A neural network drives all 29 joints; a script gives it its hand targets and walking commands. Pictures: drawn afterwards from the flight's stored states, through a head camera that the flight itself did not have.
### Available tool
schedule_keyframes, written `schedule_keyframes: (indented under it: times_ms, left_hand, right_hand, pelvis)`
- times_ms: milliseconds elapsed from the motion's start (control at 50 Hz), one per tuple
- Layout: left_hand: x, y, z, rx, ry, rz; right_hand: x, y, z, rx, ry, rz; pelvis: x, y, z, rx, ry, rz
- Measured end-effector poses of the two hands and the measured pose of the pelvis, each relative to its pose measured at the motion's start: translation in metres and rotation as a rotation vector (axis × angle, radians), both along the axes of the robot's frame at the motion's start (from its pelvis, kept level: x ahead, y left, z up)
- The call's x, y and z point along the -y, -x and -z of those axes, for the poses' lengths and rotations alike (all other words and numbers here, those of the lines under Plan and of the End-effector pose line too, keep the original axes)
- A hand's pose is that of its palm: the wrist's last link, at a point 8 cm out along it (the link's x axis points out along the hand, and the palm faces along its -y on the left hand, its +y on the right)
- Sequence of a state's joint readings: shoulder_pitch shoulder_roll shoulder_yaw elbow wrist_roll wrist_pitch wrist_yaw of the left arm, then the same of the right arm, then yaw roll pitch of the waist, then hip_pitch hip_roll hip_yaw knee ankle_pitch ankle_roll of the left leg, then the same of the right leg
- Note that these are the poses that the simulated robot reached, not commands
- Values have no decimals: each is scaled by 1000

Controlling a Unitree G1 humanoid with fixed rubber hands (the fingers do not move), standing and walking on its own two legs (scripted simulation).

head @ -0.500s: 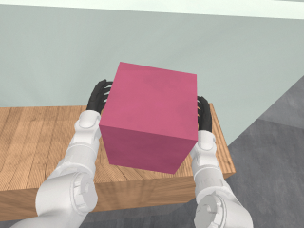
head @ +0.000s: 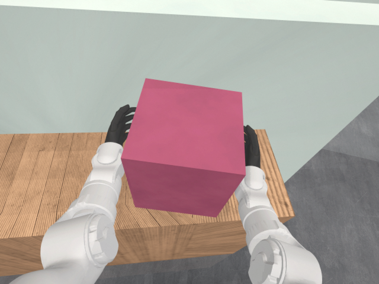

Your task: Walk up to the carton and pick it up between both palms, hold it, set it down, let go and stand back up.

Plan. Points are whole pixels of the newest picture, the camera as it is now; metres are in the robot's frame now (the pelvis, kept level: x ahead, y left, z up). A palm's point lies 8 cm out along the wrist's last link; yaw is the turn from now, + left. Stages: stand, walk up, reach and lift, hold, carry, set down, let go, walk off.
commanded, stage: set down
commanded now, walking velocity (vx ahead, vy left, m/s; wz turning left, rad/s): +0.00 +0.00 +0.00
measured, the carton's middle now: (184, 154) +0.40 +0.00 +0.00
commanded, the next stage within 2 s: none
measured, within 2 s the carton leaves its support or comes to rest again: rests again in 0.14 s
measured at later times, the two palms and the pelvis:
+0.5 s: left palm (96, 140) +0.41 +0.19 +0.03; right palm (248, 165) +0.36 -0.14 +0.02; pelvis -0.01 +0.03 -0.01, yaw -1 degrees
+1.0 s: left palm (85, 174) +0.34 +0.21 +0.01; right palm (256, 195) +0.29 -0.15 +0.02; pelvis -0.05 +0.03 -0.01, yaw -1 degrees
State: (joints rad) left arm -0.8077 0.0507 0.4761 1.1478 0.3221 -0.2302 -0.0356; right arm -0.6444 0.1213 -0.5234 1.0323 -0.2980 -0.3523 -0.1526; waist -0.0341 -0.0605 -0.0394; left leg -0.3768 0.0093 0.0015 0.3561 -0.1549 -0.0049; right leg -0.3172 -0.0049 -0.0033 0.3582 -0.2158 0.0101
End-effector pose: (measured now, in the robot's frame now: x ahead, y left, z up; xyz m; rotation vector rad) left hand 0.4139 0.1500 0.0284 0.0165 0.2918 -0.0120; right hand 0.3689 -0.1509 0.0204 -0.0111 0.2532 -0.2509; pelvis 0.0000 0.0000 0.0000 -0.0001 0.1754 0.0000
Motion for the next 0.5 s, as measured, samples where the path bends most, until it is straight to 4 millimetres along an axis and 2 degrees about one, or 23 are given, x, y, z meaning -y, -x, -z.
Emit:
schedule_keyframes:
  times_ms: [80, 240, 340, 500]
  left_hand:
    - [-10, -2, 7, -7, -32, -9]
    - [-33, -9, 9, 17, -51, -10]
    - [-42, -8, 2, 44, -66, -10]
    - [-41, 4, -3, 57, -71, 11]
  right_hand:
    - [-8, -3, 7, -33, -22, -15]
    - [-22, -7, 6, -52, -42, -7]
    - [-21, -4, 3, -51, -48, 21]
    - [-7, 12, -1, -38, -24, 40]
  pelvis:
    - [-3, -1, 2, -62, 6, 1]
    - [-16, 0, 6, -124, 24, 3]
    - [-23, 3, 7, -128, 33, 4]
    - [-28, 14, 8, -107, 41, 5]
